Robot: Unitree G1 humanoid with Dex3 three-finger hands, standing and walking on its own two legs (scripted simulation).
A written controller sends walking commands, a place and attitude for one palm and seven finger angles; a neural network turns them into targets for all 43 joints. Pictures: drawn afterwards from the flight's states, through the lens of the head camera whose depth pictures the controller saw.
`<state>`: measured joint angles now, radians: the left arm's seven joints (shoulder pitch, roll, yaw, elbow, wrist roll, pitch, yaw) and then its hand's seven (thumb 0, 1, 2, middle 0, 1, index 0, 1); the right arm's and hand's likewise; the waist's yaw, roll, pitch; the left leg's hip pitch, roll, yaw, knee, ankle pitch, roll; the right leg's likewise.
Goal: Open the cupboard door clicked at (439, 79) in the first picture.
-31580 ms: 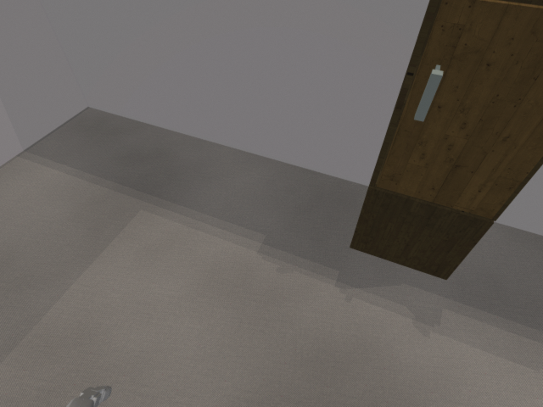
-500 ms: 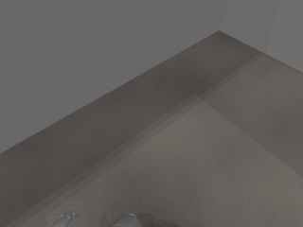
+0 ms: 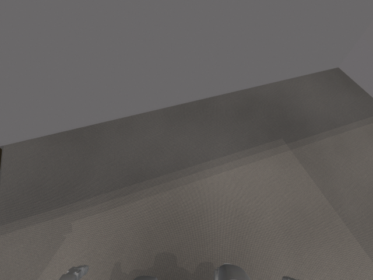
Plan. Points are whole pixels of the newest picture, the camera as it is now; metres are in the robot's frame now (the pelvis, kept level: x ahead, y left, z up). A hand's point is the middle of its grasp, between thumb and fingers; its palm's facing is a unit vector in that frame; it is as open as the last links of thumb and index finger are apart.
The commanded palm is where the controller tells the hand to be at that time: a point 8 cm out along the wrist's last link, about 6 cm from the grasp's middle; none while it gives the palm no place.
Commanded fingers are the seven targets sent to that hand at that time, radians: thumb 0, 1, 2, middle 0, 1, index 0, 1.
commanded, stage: turn to face it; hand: left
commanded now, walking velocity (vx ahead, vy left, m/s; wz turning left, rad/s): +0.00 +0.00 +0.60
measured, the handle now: out of the picture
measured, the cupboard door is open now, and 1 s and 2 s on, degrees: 47 47 47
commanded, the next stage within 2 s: take the last steps up to it in 1.82 s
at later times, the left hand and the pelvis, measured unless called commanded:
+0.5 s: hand out of the picture +0.00 +0.17 -0.17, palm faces +0.33 -0.92 -0.22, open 7.4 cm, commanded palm none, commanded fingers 0.00 0.90 0.90 -0.20 -0.30 -0.20 -0.30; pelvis +0.01 -0.04 +0.00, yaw +19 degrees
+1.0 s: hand out of the picture +0.00 +0.17 -0.15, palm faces +0.54 -0.78 -0.30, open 7.4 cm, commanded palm none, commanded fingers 0.00 0.90 0.90 -0.20 -0.30 -0.20 -0.30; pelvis +0.02 -0.07 -0.01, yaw +35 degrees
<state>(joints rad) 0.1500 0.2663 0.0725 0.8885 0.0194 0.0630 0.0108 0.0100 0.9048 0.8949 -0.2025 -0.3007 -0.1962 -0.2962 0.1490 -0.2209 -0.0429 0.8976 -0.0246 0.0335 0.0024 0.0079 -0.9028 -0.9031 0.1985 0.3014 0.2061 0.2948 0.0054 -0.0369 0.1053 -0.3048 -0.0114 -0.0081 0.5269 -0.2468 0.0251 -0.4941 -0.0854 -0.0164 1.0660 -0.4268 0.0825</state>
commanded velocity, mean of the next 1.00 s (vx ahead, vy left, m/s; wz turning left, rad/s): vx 0.00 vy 0.00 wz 0.60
